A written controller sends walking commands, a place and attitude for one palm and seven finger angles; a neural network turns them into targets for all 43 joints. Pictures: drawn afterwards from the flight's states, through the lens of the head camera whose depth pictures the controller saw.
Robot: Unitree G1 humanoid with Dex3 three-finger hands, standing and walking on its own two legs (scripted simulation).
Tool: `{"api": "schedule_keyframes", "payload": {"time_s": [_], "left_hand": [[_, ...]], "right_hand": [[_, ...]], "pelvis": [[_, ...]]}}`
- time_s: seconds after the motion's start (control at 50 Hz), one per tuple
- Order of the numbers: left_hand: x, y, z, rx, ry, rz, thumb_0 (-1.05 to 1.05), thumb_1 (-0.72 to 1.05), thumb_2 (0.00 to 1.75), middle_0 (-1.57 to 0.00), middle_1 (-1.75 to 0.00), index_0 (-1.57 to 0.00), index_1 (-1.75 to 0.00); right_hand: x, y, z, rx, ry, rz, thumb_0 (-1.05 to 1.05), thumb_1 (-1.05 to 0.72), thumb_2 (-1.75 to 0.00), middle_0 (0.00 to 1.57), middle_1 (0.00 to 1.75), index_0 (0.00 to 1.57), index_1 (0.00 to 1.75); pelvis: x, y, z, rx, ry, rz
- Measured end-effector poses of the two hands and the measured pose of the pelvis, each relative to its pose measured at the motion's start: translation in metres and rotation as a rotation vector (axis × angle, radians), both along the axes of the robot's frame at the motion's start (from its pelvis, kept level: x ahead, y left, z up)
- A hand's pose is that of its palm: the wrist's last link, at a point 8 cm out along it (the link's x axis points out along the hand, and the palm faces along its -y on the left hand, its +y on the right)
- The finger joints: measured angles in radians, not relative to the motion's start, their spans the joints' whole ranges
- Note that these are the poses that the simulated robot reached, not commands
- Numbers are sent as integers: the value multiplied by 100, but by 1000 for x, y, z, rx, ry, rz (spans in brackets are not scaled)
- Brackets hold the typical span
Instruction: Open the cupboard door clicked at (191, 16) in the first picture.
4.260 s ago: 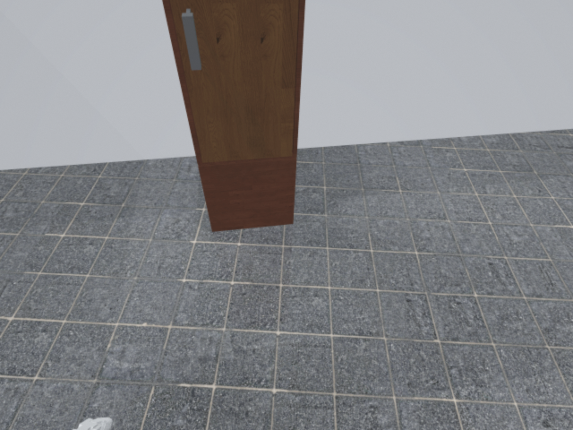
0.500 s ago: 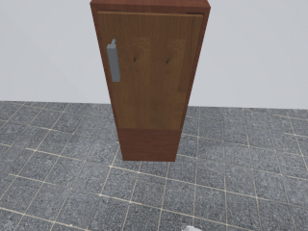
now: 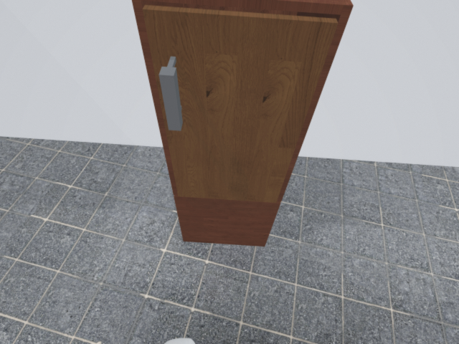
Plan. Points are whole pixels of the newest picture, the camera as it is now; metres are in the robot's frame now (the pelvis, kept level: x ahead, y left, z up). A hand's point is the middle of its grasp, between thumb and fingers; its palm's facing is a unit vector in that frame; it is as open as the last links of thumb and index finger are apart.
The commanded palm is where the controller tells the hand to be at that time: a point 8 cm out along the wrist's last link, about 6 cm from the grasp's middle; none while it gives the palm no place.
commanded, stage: come to a stop and stand still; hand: left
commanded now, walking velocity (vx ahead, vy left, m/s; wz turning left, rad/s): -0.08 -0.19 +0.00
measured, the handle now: (174, 94) +0.55 +0.15 +0.11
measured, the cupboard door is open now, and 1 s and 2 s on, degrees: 0 0 0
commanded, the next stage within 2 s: look again from close up in 0.86 s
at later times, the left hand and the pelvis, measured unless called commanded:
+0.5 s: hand out of the picture -0.02 +0.16 -0.16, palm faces +0.00 -0.97 -0.23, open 7.3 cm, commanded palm none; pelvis -0.05 -0.03 +0.01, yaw -2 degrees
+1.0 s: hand out of the picture -0.06 +0.10 -0.16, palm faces +0.01 -0.99 -0.17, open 7.3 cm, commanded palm none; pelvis -0.05 -0.05 +0.01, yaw -2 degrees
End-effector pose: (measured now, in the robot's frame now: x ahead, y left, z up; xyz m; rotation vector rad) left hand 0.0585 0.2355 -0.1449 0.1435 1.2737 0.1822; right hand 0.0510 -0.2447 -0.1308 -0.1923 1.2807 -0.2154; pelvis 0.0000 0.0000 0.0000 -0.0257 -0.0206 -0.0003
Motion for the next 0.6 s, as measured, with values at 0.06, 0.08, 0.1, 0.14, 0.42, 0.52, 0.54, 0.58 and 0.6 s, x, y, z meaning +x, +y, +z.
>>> {"api": "schedule_keyframes", "payload": {"time_s": [0.06,0.08,0.1,0.14,0.42,0.52,0.54,0.58,0.6], "left_hand": [[-10,14,-3,2,36,9,0,92,90,-20,-30,-21,-30],[-13,17,-2,3,46,9,0,92,90,-20,-30,-21,-30],[-17,20,0,2,54,9,0,92,90,-20,-30,-20,-30],[-25,24,2,1,69,8,0,92,90,-20,-30,-20,-30],[-67,-4,19,8,102,-40,1,91,90,-20,-30,-20,-30],[-86,-36,23,23,79,-38,1,91,90,-20,-30,-20,-30],[-91,-42,25,19,81,-34,1,91,90,-20,-30,-20,-30],[-98,-53,26,9,94,-33,1,91,90,-20,-30,-20,-30],[-101,-58,25,1,102,-35,1,91,90,-20,-30,-20,-30]], "right_hand": [[13,7,11,-26,-43,25,1,-93,-89,20,30,19,30],[16,9,15,-31,-53,31,1,-92,-89,20,30,19,30],[18,12,18,-34,-62,37,1,-92,-89,20,30,19,30],[21,16,24,-35,-79,43,1,-92,-89,20,30,20,30],[-51,-1,13,35,-24,-43,0,-92,-89,20,30,20,30],[-99,-22,-6,80,74,-80,0,-92,-89,20,30,20,30],[-107,-24,-6,87,96,-81,1,-92,-89,20,30,20,30],[-120,-26,-5,97,127,-89,1,-91,-89,20,30,20,30],[-125,-27,-5,100,135,-94,1,-91,-89,20,30,20,30]], "pelvis": [[-2,7,3,3,1,-13],[-3,8,5,0,4,-14],[-4,9,7,-2,7,-15],[-6,11,11,-3,15,-19],[-37,-11,17,9,19,-33],[-49,-31,13,36,7,-25],[-49,-34,15,36,7,-28],[-49,-39,18,40,8,-39],[-49,-42,18,39,8,-41]]}}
